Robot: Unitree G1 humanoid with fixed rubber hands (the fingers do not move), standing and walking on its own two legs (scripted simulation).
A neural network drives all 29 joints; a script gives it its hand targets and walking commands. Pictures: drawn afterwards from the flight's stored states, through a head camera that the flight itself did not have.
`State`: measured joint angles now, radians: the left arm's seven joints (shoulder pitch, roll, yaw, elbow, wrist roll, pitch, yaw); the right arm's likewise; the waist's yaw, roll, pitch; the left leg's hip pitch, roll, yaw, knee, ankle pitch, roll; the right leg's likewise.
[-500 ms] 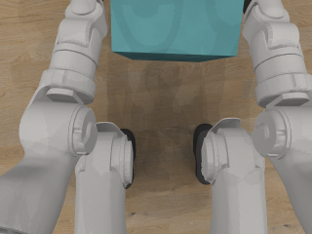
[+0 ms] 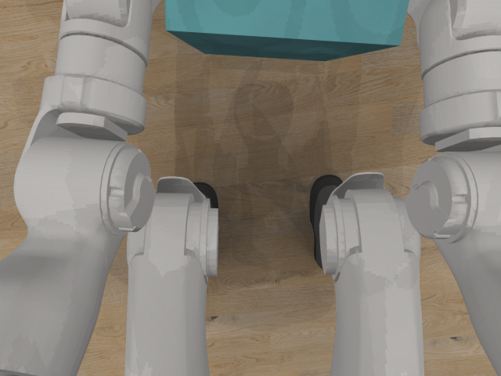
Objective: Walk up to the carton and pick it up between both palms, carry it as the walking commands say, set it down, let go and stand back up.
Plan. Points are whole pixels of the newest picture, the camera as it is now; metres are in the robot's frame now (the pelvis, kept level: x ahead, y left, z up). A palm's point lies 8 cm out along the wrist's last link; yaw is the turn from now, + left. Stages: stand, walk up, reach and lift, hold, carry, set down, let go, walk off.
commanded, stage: reach and lift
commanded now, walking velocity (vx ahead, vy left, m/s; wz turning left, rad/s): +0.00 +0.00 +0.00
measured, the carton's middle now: out of the picture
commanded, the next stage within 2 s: none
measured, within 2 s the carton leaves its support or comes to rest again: neither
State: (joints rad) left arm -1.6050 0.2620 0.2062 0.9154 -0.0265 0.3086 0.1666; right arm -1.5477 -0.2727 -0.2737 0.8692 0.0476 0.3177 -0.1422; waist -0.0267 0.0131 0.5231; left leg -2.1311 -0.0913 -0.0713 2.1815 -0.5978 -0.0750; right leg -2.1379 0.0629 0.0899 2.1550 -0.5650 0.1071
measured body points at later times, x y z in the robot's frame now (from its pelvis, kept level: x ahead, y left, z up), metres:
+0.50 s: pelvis +0.00 +0.00 +0.04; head +0.38 -0.01 +0.26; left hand +0.59 +0.12 -0.11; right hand +0.57 -0.17 -0.11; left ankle +0.11 +0.13 -0.35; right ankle +0.12 -0.14 -0.35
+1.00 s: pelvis -0.02 +0.00 +0.08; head +0.34 +0.00 +0.33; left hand +0.57 +0.12 -0.04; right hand +0.55 -0.17 -0.04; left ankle +0.12 +0.13 -0.35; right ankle +0.12 -0.14 -0.35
